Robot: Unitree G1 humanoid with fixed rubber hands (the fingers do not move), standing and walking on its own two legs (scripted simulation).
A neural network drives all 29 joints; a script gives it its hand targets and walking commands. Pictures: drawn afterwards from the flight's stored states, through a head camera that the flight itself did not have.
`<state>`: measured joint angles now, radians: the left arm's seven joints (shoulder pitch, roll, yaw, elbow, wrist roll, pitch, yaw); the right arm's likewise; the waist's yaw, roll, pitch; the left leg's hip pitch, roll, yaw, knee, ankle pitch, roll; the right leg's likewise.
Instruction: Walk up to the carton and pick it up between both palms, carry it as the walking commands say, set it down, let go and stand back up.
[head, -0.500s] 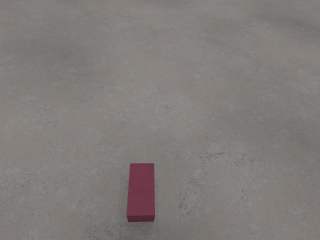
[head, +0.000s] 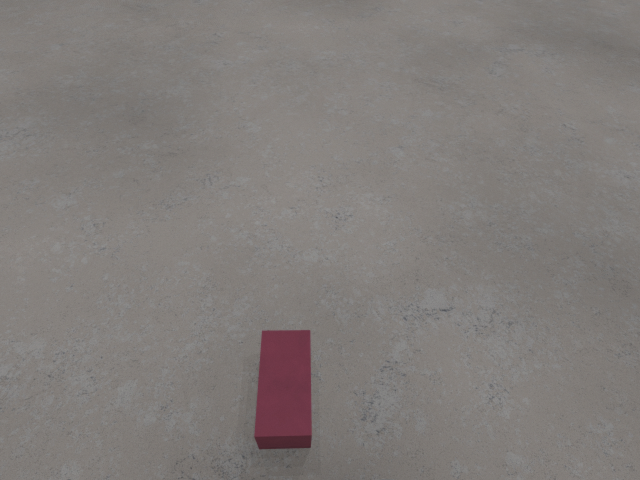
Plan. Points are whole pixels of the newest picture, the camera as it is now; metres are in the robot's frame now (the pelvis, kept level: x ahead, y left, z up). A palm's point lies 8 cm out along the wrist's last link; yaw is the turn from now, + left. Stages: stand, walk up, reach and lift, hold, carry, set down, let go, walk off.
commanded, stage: walk up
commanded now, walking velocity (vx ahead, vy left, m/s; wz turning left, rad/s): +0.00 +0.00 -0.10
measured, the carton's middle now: (285, 387) +0.45 +0.07 -0.69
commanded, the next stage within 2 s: stand in 0.52 s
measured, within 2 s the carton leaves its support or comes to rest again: neither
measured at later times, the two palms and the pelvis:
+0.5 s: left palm out of the picture +0.05 +0.23 -0.13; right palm out of the picture +0.02 -0.25 -0.14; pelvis +0.00 +0.00 +0.00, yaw -1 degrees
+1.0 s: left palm out of the picture +0.06 +0.22 -0.14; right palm out of the picture +0.00 -0.25 -0.13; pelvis -0.01 +0.00 +0.00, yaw -1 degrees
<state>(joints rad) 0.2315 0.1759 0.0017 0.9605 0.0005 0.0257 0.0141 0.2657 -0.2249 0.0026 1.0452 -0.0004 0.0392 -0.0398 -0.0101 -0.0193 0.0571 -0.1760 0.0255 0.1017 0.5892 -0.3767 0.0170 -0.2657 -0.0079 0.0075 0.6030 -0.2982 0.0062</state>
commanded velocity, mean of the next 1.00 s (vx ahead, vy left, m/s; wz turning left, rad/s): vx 0.00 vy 0.00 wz -0.05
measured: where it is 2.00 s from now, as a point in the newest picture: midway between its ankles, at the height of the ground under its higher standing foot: outside the picture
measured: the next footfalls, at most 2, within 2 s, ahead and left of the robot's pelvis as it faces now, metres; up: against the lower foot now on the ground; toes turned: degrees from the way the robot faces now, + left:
none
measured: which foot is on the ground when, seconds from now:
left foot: down 0.00-1.00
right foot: down 0.00-1.00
